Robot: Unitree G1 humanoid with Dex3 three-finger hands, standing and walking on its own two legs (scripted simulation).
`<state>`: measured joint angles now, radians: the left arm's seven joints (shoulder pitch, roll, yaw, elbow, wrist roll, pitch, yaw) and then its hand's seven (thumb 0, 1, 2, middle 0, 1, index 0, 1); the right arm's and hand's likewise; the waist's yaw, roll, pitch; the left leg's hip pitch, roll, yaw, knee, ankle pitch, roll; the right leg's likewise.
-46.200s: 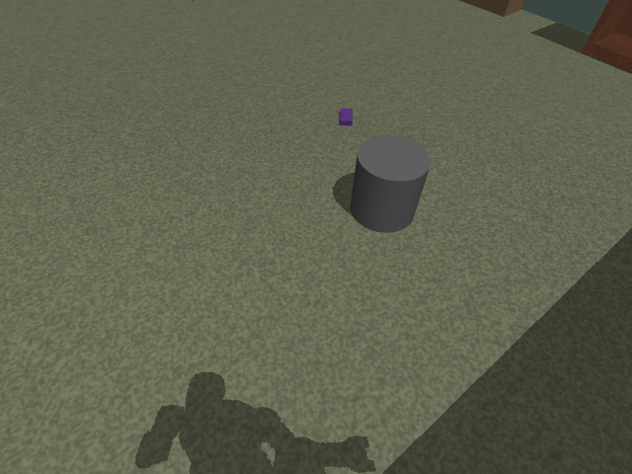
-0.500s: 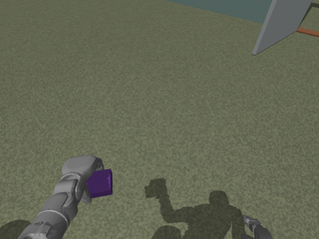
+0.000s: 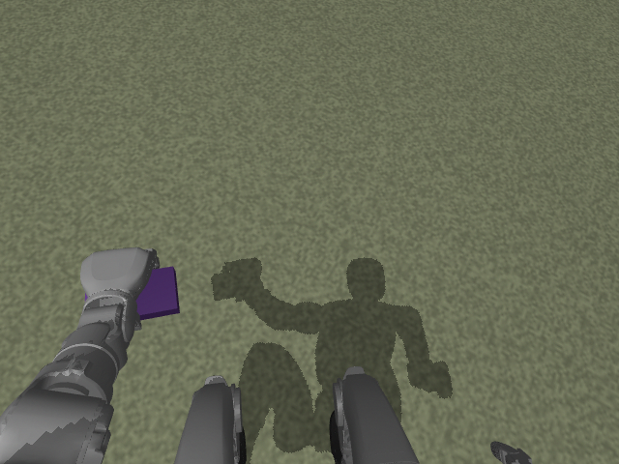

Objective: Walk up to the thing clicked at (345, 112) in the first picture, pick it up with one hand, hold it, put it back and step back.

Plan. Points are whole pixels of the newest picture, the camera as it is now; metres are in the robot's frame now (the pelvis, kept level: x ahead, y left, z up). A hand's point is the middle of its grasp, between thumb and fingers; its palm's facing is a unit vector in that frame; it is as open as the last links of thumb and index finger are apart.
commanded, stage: crouch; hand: left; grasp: from above
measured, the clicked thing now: (133, 296) +0.37 +0.24 -0.17
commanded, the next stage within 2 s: lower in 1.20 s
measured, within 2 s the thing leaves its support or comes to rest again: neither
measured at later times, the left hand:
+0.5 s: hand (160, 312) +0.39 +0.25 -0.36, palm faces -0.45 -0.05 -0.89, open 9.8 cm
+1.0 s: hand (165, 315) +0.41 +0.26 -0.44, palm faces -0.47 -0.07 -0.88, open 9.8 cm
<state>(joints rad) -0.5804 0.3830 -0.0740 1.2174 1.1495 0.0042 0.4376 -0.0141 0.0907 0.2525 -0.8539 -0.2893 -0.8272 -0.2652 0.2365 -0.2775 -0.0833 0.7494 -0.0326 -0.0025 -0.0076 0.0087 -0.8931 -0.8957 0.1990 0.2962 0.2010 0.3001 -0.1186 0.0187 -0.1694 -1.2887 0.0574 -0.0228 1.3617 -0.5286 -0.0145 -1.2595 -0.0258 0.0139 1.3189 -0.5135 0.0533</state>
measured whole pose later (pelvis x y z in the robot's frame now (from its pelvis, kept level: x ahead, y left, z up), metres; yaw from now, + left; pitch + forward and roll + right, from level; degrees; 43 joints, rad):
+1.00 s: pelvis -0.04 +0.00 -0.26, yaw -4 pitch +35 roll -7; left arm -0.90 0.67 0.13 1.43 1.24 -0.16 0.41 0.00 0.07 0.38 -0.79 -0.38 -0.77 -0.35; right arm 0.16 -0.27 0.01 0.76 -0.14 -0.08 0.13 0.01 -0.90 -0.90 0.20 0.30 0.20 0.30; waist -0.22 0.00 -0.07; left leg -2.22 0.02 -0.14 2.27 -0.67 -0.03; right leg -2.15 -0.01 -0.01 2.20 -0.67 0.06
